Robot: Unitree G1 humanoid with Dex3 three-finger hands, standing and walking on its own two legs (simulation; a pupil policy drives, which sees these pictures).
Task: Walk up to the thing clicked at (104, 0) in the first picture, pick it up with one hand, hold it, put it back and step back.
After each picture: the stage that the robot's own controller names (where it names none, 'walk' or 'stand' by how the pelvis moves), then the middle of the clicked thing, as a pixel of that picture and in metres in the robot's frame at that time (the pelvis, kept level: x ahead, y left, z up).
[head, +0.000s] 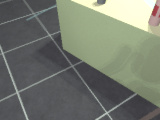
stand; out of the picture +1.15 -0.13 -0.07
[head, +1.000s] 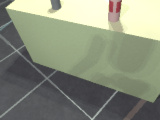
walk; (55, 0) +1.03 +0.26 -0.05
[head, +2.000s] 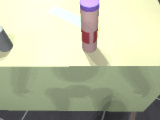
rise first; (1, 39) +0.59 +0.41 -0.04
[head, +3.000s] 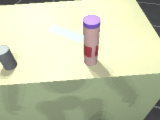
stand; (6, 58) +0.55 +0.40 -0.06
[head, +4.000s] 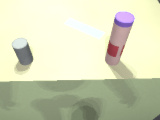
stand; (23, 52) +0.53 +0.28 -0.05
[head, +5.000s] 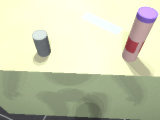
stand; (42, 43) +0.57 +0.20 -0.05
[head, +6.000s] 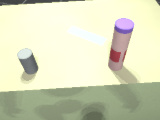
stand; (28, 61) +0.52 +0.27 -0.06
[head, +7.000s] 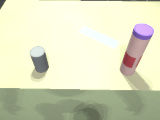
stand; (39, 59) +0.51 +0.23 -0.07
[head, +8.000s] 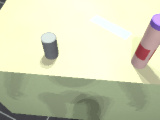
stand; (50, 46) +0.55 +0.16 -0.05
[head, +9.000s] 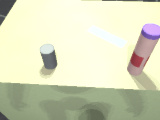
stand; (49, 57) +0.54 +0.18 -0.07
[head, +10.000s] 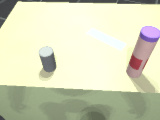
stand; (48, 59) +0.53 +0.19 -0.07
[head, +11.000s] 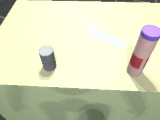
stand; (48, 58) +0.53 +0.19 -0.07
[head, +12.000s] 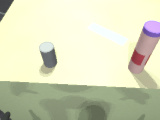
rise first; (48, 55) +0.54 +0.19 -0.07
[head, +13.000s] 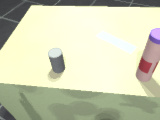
go down; (57, 60) +0.53 +0.18 -0.07
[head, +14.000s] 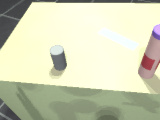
go down; (58, 58) +0.54 +0.18 -0.06
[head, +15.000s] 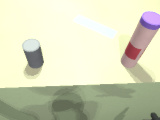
go down; (33, 54) +0.51 +0.17 -0.03
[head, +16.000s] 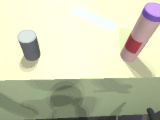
close in; (30, 46) +0.52 +0.18 -0.02
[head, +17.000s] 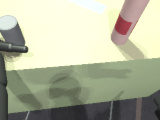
close; (12, 33) +0.54 +0.20 +0.01
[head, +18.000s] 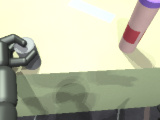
lift; (29, 54) +0.46 +0.17 +0.00
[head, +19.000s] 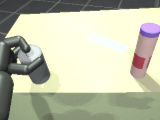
lift; (35, 65) +0.34 +0.16 +0.15
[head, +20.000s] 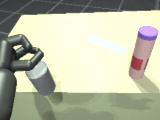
hold; (41, 78) +0.33 +0.16 +0.10
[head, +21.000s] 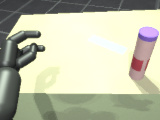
stand; out of the picture +0.05 +0.35 -0.73
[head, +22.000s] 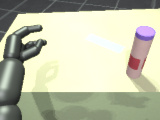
stand; out of the picture -0.02 +0.70 -0.74
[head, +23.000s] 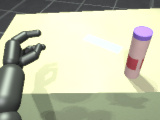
crouch; out of the picture -0.10 +1.06 -0.74
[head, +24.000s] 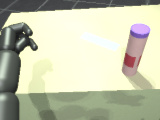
crouch; out of the picture -0.18 +1.40 -0.74
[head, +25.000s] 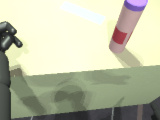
lower; out of the picture -0.26 +1.75 -0.70
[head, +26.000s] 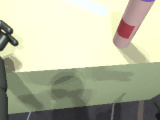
lower; out of the picture -0.34 +2.09 -0.67
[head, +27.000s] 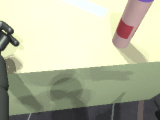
lower; out of the picture -0.43 +2.43 -0.67
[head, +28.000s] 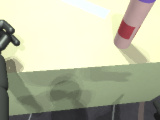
lower; out of the picture -0.50 +2.77 -0.67
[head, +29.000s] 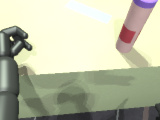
loosen; out of the picture -0.57 +3.12 -0.68
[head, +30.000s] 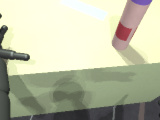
withdraw; out of the picture -0.65 +3.46 -0.68
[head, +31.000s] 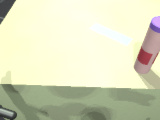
sink last; out of the picture -0.67 +3.80 -0.70
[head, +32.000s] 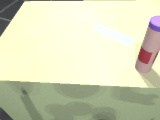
stand; out of the picture -0.66 +4.16 -0.70
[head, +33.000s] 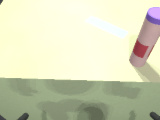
stand; out of the picture -0.75 +4.50 -0.69
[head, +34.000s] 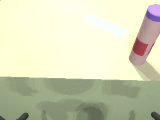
stand; out of the picture -0.82 +4.84 -0.68
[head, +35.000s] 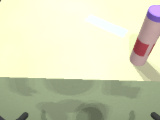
stand; out of the picture -0.89 +5.17 -0.68
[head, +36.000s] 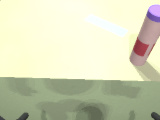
stand; out of the picture -0.95 +5.50 -0.68
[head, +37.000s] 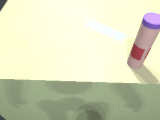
stand; out of the picture -0.95 +5.85 -0.71
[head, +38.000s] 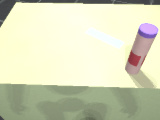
walk; out of the picture -1.01 +6.17 -0.75
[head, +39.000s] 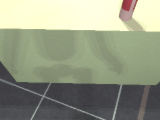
walk; out of the picture -1.04 +6.46 -0.72
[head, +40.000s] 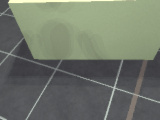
stand; out of the picture -0.67 +6.80 -0.73
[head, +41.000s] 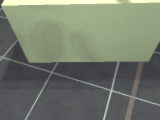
stand; out of the picture -0.79 +7.11 -0.73
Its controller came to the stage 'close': yes
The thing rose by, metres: 0.21
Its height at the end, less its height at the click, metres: -0.68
